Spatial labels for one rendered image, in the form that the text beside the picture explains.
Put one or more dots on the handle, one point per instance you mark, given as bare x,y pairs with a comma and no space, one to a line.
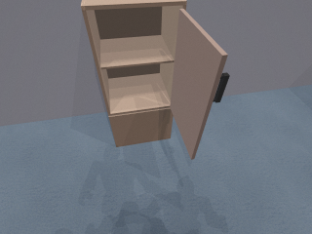
221,87

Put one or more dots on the cupboard door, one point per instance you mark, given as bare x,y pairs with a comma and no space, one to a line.
199,62

